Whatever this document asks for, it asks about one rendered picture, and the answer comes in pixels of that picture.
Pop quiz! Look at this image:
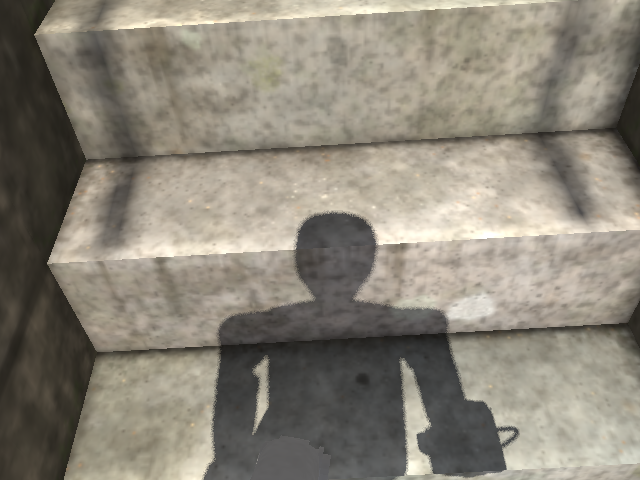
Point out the robot left shin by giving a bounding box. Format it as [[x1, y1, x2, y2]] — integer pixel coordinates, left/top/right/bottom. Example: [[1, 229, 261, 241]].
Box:
[[255, 441, 270, 467]]

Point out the robot left thigh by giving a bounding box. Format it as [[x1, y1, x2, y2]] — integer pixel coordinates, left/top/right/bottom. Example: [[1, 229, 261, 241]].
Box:
[[250, 435, 331, 480]]

